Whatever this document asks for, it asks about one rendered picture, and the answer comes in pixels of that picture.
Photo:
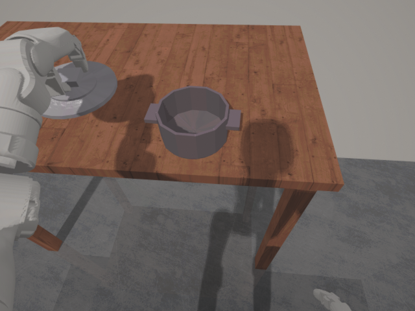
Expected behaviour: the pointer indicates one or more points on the robot left hand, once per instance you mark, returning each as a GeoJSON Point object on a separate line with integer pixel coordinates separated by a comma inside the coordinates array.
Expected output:
{"type": "Point", "coordinates": [61, 43]}

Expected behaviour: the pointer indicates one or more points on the left robot forearm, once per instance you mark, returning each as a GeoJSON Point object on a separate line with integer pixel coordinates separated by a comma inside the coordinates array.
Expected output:
{"type": "Point", "coordinates": [25, 62]}

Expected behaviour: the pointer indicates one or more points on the table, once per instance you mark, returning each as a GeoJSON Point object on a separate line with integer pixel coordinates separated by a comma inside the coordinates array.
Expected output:
{"type": "Point", "coordinates": [263, 70]}

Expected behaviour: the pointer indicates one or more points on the robot right hand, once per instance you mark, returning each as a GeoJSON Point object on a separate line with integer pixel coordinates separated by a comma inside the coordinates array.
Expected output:
{"type": "Point", "coordinates": [330, 300]}

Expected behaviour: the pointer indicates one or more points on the knob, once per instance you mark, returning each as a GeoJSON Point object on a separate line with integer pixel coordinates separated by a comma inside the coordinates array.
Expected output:
{"type": "Point", "coordinates": [71, 76]}

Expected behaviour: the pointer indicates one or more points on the lid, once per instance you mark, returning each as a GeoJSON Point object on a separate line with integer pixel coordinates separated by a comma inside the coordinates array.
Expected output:
{"type": "Point", "coordinates": [96, 88]}

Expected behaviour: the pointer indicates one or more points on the left robot upper arm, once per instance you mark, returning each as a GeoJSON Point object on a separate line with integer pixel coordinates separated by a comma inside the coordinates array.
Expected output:
{"type": "Point", "coordinates": [19, 208]}

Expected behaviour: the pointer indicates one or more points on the pot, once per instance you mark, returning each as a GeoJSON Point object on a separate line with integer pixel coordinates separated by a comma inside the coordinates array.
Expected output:
{"type": "Point", "coordinates": [193, 121]}

